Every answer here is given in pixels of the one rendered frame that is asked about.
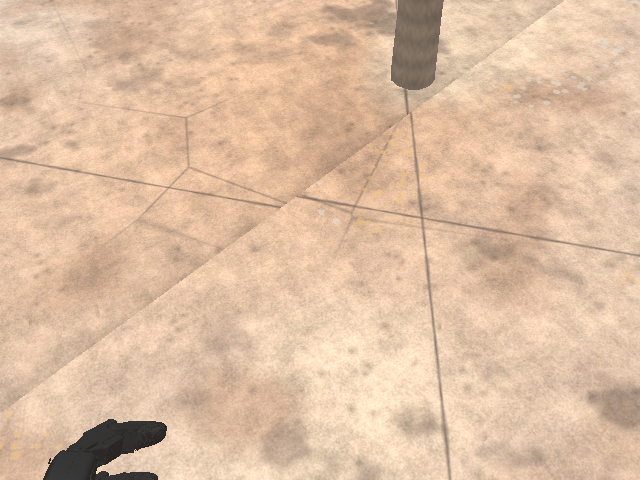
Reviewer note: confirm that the left robot hand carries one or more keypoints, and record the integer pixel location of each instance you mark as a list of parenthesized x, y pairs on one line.
[(102, 444)]

